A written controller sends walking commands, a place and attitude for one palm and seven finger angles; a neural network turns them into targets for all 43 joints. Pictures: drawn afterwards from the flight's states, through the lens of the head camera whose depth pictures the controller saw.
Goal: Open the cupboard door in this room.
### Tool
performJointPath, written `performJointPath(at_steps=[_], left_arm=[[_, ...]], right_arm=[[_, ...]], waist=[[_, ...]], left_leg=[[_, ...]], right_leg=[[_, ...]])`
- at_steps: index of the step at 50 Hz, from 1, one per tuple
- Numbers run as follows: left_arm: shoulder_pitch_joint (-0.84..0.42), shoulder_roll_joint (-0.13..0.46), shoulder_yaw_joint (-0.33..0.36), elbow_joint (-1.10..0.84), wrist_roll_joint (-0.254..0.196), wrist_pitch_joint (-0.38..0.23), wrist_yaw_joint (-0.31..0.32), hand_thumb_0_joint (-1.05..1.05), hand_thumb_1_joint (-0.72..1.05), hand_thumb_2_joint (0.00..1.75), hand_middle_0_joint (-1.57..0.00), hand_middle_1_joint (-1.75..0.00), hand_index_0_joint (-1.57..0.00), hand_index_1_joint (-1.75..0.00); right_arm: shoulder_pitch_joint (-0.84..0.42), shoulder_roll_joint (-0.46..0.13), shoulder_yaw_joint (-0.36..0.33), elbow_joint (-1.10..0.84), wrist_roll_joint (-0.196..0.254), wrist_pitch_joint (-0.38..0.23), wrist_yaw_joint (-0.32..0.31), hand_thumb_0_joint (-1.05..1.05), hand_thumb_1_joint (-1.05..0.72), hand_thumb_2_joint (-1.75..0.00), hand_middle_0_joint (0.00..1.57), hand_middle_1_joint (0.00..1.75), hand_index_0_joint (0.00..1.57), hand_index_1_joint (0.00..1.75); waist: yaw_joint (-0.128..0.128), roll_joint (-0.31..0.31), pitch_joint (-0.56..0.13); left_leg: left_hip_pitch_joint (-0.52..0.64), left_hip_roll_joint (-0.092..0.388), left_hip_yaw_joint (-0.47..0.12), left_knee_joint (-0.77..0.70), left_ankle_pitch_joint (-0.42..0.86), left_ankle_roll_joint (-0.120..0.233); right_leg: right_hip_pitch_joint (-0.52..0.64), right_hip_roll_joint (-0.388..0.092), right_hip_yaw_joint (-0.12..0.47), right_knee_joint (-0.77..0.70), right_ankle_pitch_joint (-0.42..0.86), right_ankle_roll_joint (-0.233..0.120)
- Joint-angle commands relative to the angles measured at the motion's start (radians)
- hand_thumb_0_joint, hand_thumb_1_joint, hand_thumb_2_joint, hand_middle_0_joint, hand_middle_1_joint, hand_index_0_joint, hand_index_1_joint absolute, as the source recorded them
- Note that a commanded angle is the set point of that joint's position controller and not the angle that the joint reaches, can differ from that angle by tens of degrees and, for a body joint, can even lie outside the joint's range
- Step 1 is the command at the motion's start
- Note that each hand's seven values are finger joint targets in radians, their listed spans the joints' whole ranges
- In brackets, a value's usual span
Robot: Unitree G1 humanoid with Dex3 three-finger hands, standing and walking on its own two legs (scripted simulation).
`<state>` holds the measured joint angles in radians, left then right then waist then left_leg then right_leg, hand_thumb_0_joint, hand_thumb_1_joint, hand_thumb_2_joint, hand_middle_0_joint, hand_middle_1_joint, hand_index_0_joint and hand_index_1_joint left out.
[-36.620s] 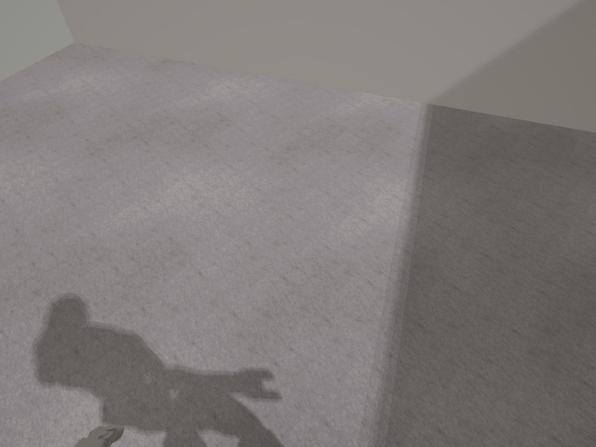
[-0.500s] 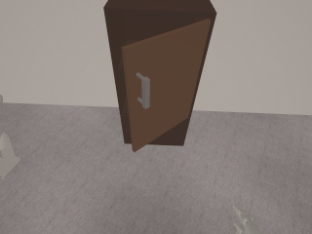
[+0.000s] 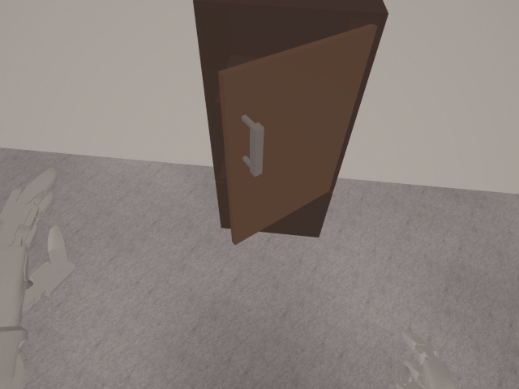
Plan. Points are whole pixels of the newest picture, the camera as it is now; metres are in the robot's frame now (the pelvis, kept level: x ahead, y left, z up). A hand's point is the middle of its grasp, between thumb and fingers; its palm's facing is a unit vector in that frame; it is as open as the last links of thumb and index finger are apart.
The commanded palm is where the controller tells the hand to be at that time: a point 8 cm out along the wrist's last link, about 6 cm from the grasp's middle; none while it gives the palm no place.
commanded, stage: let the arm hang, fingers relaxed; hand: left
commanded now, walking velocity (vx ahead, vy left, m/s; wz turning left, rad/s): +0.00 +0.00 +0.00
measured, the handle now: (251, 146) +0.60 +0.07 +0.01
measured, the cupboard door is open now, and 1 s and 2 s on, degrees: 41 41 41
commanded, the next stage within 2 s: look to check the result in 1.06 s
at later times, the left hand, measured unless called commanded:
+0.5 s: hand out of the picture -0.05 +0.19 -0.17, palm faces +0.07 -0.97 -0.22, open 7.2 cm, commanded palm none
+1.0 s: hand out of the picture -0.01 +0.19 -0.17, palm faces +0.06 -0.98 -0.19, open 7.3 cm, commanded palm none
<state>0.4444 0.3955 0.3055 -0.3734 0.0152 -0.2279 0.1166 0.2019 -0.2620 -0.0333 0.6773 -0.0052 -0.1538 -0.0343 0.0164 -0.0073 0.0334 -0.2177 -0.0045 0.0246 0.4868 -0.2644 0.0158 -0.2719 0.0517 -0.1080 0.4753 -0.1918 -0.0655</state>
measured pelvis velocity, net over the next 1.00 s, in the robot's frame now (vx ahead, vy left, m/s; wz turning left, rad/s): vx -0.01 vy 0.02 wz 0.03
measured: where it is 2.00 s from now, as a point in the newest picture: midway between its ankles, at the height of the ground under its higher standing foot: outside the picture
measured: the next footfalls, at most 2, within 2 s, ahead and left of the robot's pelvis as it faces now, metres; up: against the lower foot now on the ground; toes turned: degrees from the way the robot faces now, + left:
none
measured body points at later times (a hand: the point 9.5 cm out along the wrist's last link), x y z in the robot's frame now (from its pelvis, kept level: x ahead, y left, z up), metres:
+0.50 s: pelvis -0.02 +0.00 +0.00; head +0.00 +0.00 +0.45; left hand -0.06 +0.24 -0.15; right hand -0.04 -0.22 -0.16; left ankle -0.01 +0.11 -0.74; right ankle +0.03 -0.07 -0.74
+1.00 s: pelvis -0.01 +0.02 +0.01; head -0.01 +0.02 +0.45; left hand -0.01 +0.24 -0.15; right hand -0.03 -0.18 -0.16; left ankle -0.01 +0.11 -0.74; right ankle +0.03 -0.07 -0.74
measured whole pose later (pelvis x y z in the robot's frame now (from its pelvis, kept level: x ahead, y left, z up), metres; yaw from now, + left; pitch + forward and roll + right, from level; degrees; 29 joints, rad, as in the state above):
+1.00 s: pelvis -0.01 +0.02 +0.01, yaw +2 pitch -2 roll +0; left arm 0.25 0.14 0.01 1.13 0.01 -0.01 0.03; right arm 0.31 -0.12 0.00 1.13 -0.02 0.00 -0.03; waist 0.00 0.01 0.03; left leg -0.17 -0.05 0.02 0.40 -0.20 0.05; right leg -0.22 0.02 -0.04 0.40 -0.16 -0.04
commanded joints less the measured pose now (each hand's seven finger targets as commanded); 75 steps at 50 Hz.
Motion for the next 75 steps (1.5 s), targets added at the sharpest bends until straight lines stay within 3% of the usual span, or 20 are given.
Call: performJointPath(at_steps=[1, 3, 4, 5, 6, 7, 8, 9, 11, 13, 15, 17, 18, 23, 28, 37, 45, 50, 54, 75], left_arm=[[-0.015, -0.051, -0.196, 0.523, 0.014, 0.214, -0.113, 0.0, 0.9, 0.9, -0.2, -0.3, -0.2, -0.3], [-0.116, -0.024, -0.208, 0.614, 0.014, 0.213, -0.114, 0.0, 0.9, 0.9, -0.2, -0.3, -0.2, -0.3], [-0.147, -0.009, -0.214, 0.667, 0.017, 0.212, -0.113, 0.0, 0.9, 0.9, -0.2, -0.3, -0.2, -0.3], [-0.137, -0.003, -0.216, 0.734, 0.017, 0.211, -0.113, 0.0, 0.9, 0.9, -0.2, -0.3, -0.2, -0.3], [-0.135, 0.017, -0.218, 0.802, 0.02, 0.21, -0.112, 0.0, 0.9, 0.9, -0.2, -0.3, -0.2, -0.3], [-0.151, 0.041, -0.219, 0.867, 0.023, 0.207, -0.111, 0.0, 0.9, 0.9, -0.2, -0.3, -0.2, -0.3], [-0.175, 0.048, -0.227, 0.926, 0.019, 0.207, -0.111, 0.0, 0.9, 0.9, -0.2, -0.3, -0.2, -0.3], [-0.212, 0.046, -0.238, 0.977, 0.015, 0.208, -0.107, 0.0, 0.9, 0.9, -0.2, -0.3, -0.2, -0.3], [-0.246, 0.02, -0.256, 1.061, 0.009, 0.215, -0.103, 0.0, 0.9, 0.9, -0.2, -0.3, -0.2, -0.3], [-0.261, -0.008, -0.269, 1.137, 0.002, 0.22, -0.099, 0.0, 0.9, 0.9, -0.2, -0.3, -0.2, -0.3], [-0.236, -0.038, -0.275, 1.214, -0.002, 0.225, -0.096, 0.0, 0.9, 0.9, -0.2, -0.3, -0.2, -0.3], [-0.199, -0.058, -0.263, 1.275, -0.001, 0.228, -0.093, 0.0, 0.9, 0.9, -0.2, -0.3, -0.2, -0.3], [-0.185, -0.058, -0.267, 1.305, -0.003, 0.227, -0.094, 0.0, 0.9, 0.9, -0.2, -0.3, -0.2, -0.3], [-0.166, -0.085, -0.269, 1.404, -0.006, 0.217, -0.09, 0.0, 0.9, 0.9, -0.2, -0.3, -0.2, -0.3], [-0.145, -0.109, -0.271, 1.457, -0.008, 0.217, -0.085, 0.0, 0.9, 0.9, -0.2, -0.3, -0.2, -0.3], [-0.123, -0.136, -0.273, 1.489, -0.006, 0.223, -0.08, 0.0, 0.9, 0.9, -0.2, -0.3, -0.2, -0.3], [-0.13, -0.149, -0.273, 1.49, -0.004, 0.217, -0.079, 0.0, 0.9, 0.9, -0.2, -0.3, -0.2, -0.3], [-0.138, -0.147, -0.274, 1.49, -0.004, 0.21, -0.08, 0.0, 0.9, 0.9, -0.2, -0.3, -0.2, -0.3], [-0.142, -0.137, -0.274, 1.489, -0.004, 0.206, -0.08, 0.0, 0.9, 0.9, -0.2, -0.3, -0.2, -0.3], [-0.199, -0.074, -0.274, 1.493, -0.004, 0.199, -0.084, 0.0, 0.9, 0.9, -0.2, -0.3, -0.2, -0.3]], right_arm=[[-0.011, -0.177, -0.044, 0.001, 0.002, 0.054, 0.03, 0.0, -0.9, -0.9, 0.2, 0.3, 0.2, 0.3], [-0.034, -0.182, -0.027, 0.003, -0.01, 0.072, 0.029, 0.0, -0.9, -0.9, 0.2, 0.3, 0.2, 0.3], [-0.049, -0.178, -0.023, 0.004, -0.016, 0.077, 0.028, 0.0, -0.9, -0.9, 0.2, 0.3, 0.2, 0.3], [-0.067, -0.183, -0.017, 0.015, -0.017, 0.082, 0.027, 0.0, -0.9, -0.9, 0.2, 0.3, 0.2, 0.3], [-0.072, -0.176, -0.015, 0.028, -0.016, 0.088, 0.026, 0.0, -0.9, -0.9, 0.2, 0.3, 0.2, 0.3], [-0.063, -0.16, -0.013, 0.048, -0.013, 0.099, 0.025, 0.0, -0.9, -0.9, 0.2, 0.3, 0.2, 0.3], [-0.042, -0.138, -0.008, 0.073, -0.009, 0.116, 0.024, 0.0, -0.9, -0.9, 0.2, 0.3, 0.2, 0.3], [-0.021, -0.125, -0.005, 0.095, -0.013, 0.135, 0.025, 0.0, -0.9, -0.9, 0.2, 0.3, 0.2, 0.3], [-0.014, -0.091, 0.006, 0.151, -0.017, 0.158, 0.025, 0.0, -0.9, -0.9, 0.2, 0.3, 0.2, 0.3], [0.016, -0.053, 0.021, 0.203, -0.019, 0.169, 0.027, 0.0, -0.9, -0.9, 0.2, 0.3, 0.2, 0.3], [0.022, -0.038, 0.028, 0.246, -0.021, 0.173, 0.025, 0.0, -0.9, -0.9, 0.2, 0.3, 0.2, 0.3], [0.038, -0.03, 0.022, 0.275, -0.027, 0.177, 0.02, 0.0, -0.9, -0.9, 0.2, 0.3, 0.2, 0.3], [0.049, -0.029, 0.023, 0.292, -0.026, 0.176, 0.019, 0.0, -0.9, -0.9, 0.2, 0.3, 0.2, 0.3], [0.144, -0.011, 0.018, 0.362, -0.02, 0.167, 0.01, 0.0, -0.9, -0.9, 0.2, 0.3, 0.2, 0.3], [0.192, 0.016, 0.023, 0.408, -0.019, 0.163, 0.003, 0.0, -0.9, -0.9, 0.2, 0.3, 0.2, 0.3], [0.208, 0.046, 0.028, 0.441, -0.022, 0.157, 0.0, 0.0, -0.9, -0.9, 0.2, 0.3, 0.2, 0.3], [0.183, 0.051, 0.025, 0.434, -0.02, 0.146, -0.002, 0.0, -0.9, -0.9, 0.2, 0.3, 0.2, 0.3], [0.169, 0.039, 0.024, 0.432, -0.017, 0.139, -0.003, 0.0, -0.9, -0.9, 0.2, 0.3, 0.2, 0.3], [0.153, 0.021, 0.02, 0.43, -0.014, 0.138, -0.003, 0.0, -0.9, -0.9, 0.2, 0.3, 0.2, 0.3], [0.058, -0.049, 0.018, 0.437, -0.014, 0.133, 0.0, 0.0, -0.9, -0.9, 0.2, 0.3, 0.2, 0.3]], waist=[[-0.028, 0.135, -0.15], [-0.024, 0.008, -0.115], [-0.016, -0.065, -0.109], [0.002, -0.09, -0.121], [0.009, -0.125, -0.133], [-0.001, -0.174, -0.147], [-0.019, -0.219, -0.147], [-0.034, -0.224, -0.13], [-0.043, -0.096, -0.078], [-0.053, 0.023, -0.042], [-0.04, 0.102, -0.005], [-0.024, 0.158, 0.016], [-0.02, 0.16, 0.009], [-0.025, 0.003, -0.026], [-0.025, -0.026, 0.027], [-0.018, 0.011, 0.094], [-0.016, 0.047, 0.072], [-0.019, 0.024, 0.045], [-0.021, -0.002, 0.033], [-0.022, 0.01, 0.007]], left_leg=[[-0.048, 0.203, -0.153, -0.016, 0.698, 0.076], [-0.102, 0.238, -0.236, -0.06, 0.636, 0.125], [-0.101, 0.228, -0.234, -0.066, 0.608, 0.12], [-0.122, 0.203, -0.216, -0.044, 0.541, 0.108], [-0.127, 0.146, -0.177, -0.019, 0.436, 0.073], [-0.105, 0.081, -0.125, 0.019, 0.284, 0.039], [-0.07, 0.024, -0.076, 0.056, 0.097, 0.017], [-0.041, 0.003, -0.061, 0.069, -0.025, 0.007], [0.002, 0.003, -0.051, 0.069, -0.075, 0.006], [0.051, 0.022, -0.068, 0.004, 0.013, 0.011], [0.006, 0.048, -0.109, -0.07, -0.017, 0.018], [-0.069, 0.054, -0.13, -0.123, -0.114, 0.025], [-0.079, 0.054, -0.127, -0.131, -0.117, 0.025], [-0.055, 0.059, -0.121, -0.139, -0.058, 0.028], [-0.052, 0.066, -0.118, -0.163, -0.035, 0.031], [-0.095, 0.076, -0.136, -0.208, -0.074, 0.035], [-0.079, 0.085, -0.145, -0.217, -0.035, 0.034], [-0.045, 0.093, -0.145, -0.213, 0.04, 0.033], [-0.008, 0.091, -0.134, -0.202, 0.072, 0.033], [0.06, 0.097, -0.133, -0.209, 0.164, 0.027]], right_leg=[[0.032, -0.105, 0.104, 0.172, 0.062, 0.024], [0.028, -0.079, 0.133, 0.207, -0.097, 0.03], [0.045, -0.081, 0.149, 0.183, -0.086, 0.027], [0.096, -0.097, 0.159, 0.133, 0.021, 0.031], [0.142, -0.124, 0.189, 0.07, 0.179, 0.026], [0.159, -0.18, 0.26, 0.009, 0.294, 0.007], [0.126, -0.248, 0.329, -0.067, 0.292, -0.022], [0.091, -0.276, 0.343, -0.115, 0.233, -0.052], [0.015, -0.265, 0.349, -0.178, 0.063, -0.055], [-0.047, -0.222, 0.317, -0.21, -0.146, -0.028], [-0.032, -0.17, 0.279, -0.223, -0.237, 0.006], [0.019, -0.149, 0.264, -0.223, -0.253, 0.008], [0.044, -0.147, 0.261, -0.22, -0.234, 0.007], [0.093, -0.155, 0.237, -0.231, -0.203, 0.005], [0.064, -0.152, 0.221, -0.226, -0.192, 0.004], [0.048, -0.14, 0.207, -0.189, -0.161, 0.009], [0.07, -0.142, 0.196, -0.16, -0.064, 0.011], [0.087, -0.144, 0.189, -0.147, 0.003, 0.013], [0.083, -0.148, 0.187, -0.152, 0.011, 0.013], [0.126, -0.164, 0.191, -0.171, 0.084, 0.012]])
